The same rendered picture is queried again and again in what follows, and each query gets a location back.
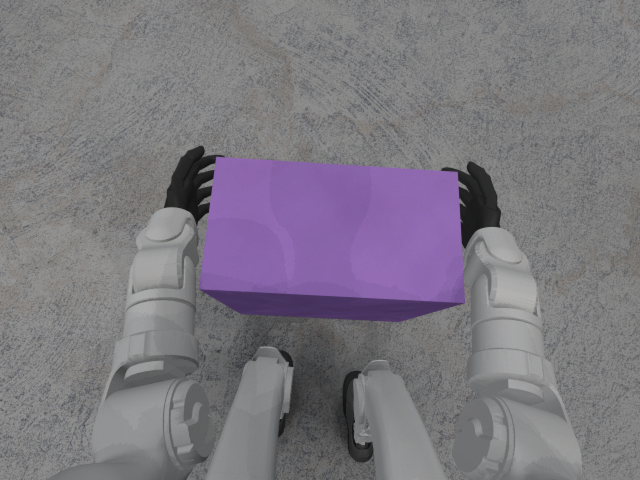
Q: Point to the right robot upper arm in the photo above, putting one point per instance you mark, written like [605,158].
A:
[501,439]

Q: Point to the left robot upper arm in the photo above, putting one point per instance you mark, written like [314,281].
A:
[159,431]

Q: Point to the robot right hand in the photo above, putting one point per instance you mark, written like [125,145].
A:
[480,208]

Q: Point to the right robot forearm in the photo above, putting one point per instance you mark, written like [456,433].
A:
[508,358]

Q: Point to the carton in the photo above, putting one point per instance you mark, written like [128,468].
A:
[333,241]

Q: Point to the left robot forearm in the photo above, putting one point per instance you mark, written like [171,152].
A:
[158,337]

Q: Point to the robot left foot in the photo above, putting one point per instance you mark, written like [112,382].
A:
[288,358]

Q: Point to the robot right thigh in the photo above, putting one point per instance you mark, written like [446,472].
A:
[402,447]

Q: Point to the robot left hand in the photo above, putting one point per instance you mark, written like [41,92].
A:
[184,191]

